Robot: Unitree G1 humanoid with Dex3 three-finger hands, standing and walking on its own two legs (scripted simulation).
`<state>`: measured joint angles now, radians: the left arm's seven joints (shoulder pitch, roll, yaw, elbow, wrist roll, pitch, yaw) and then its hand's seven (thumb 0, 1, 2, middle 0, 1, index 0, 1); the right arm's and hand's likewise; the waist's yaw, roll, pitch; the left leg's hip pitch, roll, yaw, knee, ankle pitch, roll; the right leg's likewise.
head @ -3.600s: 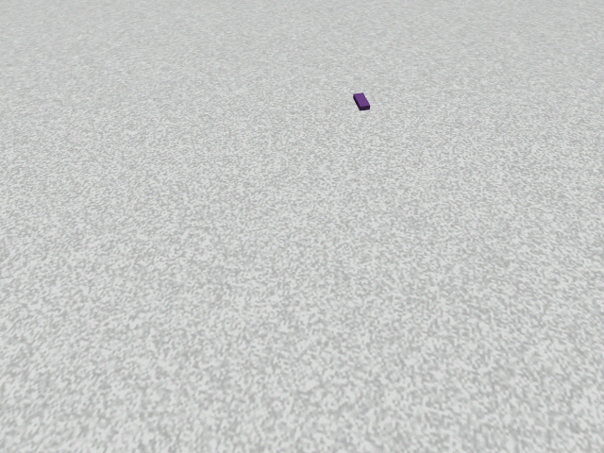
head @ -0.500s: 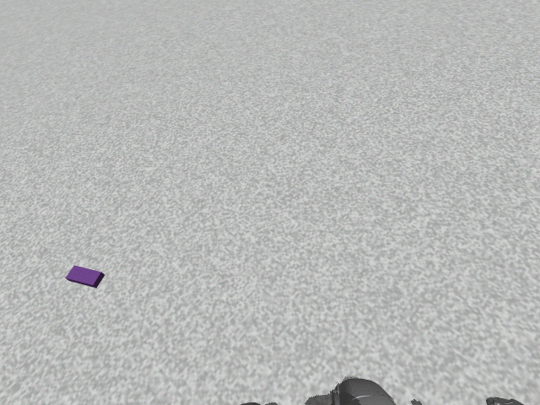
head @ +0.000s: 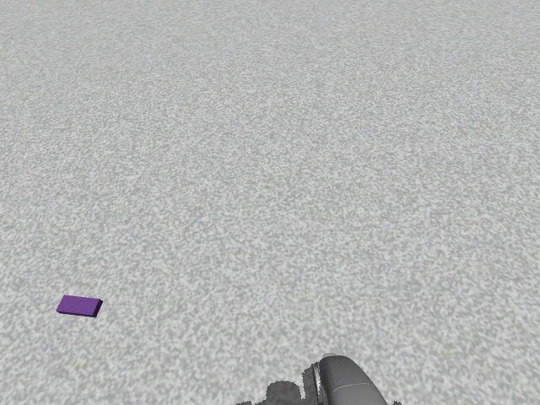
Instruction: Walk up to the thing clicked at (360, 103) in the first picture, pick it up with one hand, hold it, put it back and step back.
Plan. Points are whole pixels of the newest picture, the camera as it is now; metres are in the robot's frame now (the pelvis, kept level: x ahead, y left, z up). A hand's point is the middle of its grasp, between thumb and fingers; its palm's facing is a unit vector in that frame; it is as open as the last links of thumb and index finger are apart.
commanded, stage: walk up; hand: left
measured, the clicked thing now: (79, 306) +0.61 +0.72 -0.73
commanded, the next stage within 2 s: none
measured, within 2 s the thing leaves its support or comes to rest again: neither
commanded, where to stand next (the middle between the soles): +0.16 +0.54 m, yaw -13 degrees
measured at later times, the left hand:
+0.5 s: hand out of the picture +0.13 +0.56 -0.13, palm faces -0.07 -0.75 -0.65, open 7.4 cm
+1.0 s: hand out of the picture +0.16 +0.72 -0.11, palm faces -0.11 -0.77 -0.62, open 7.4 cm
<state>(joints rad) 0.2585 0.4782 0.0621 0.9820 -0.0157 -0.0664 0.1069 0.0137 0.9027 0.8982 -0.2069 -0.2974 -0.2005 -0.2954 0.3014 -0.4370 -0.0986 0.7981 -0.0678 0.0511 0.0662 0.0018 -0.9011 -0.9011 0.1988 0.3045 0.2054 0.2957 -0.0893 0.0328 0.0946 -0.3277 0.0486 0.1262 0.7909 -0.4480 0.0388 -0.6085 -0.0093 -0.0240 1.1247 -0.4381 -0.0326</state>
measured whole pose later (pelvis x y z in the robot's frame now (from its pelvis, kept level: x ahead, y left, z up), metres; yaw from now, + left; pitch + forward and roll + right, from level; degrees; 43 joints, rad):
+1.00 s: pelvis +0.06 +0.41 -0.02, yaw -7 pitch -2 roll +0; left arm 0.31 0.43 0.07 0.84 0.04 -0.07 0.10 0.01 0.89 0.90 -0.22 -0.30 -0.21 -0.30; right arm 0.24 -0.49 -0.13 0.72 -0.07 0.13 0.09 0.00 -0.90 -0.90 0.20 0.30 0.21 0.30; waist 0.00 0.13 0.13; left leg -0.57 0.12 -0.11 1.21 -0.44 -0.01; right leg -0.50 -0.13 0.01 0.85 -0.32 0.00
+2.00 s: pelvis +0.07 +0.61 +0.02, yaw -18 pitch -3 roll +1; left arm 0.15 0.39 0.03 1.13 0.02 0.01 0.01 0.01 0.91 0.90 -0.20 -0.30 -0.20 -0.29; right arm 0.14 -0.38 -0.05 1.03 -0.03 -0.01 0.00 0.00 -0.90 -0.90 0.20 0.31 0.21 0.30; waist -0.02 -0.02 0.09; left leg -0.19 0.00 0.22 0.50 -0.27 0.06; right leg -0.21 -0.04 0.03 0.57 -0.32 -0.02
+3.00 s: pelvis +0.09 +0.57 +0.04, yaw -17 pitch -2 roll +0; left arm 0.07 0.34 0.02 1.15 0.02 -0.02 0.01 0.01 0.90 0.90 -0.21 -0.30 -0.20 -0.30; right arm 0.08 -0.34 -0.02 1.14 -0.01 -0.01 0.01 0.00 -0.90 -0.90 0.20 0.30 0.21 0.30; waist -0.01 0.01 0.06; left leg -0.08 0.02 0.14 0.33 -0.21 0.02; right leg -0.06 0.02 -0.01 0.32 -0.23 -0.02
